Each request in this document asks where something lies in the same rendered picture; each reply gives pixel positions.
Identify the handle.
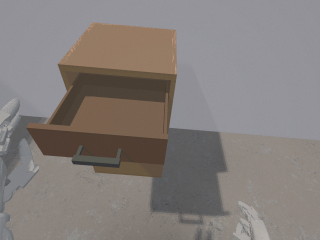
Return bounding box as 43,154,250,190
71,145,122,168

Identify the cabinet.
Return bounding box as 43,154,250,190
57,22,177,178

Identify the drawer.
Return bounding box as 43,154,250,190
26,72,169,165

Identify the left robot forearm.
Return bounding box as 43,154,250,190
0,212,14,240

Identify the right robot hand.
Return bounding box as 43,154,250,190
233,201,271,240

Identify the left robot hand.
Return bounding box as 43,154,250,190
0,98,39,213

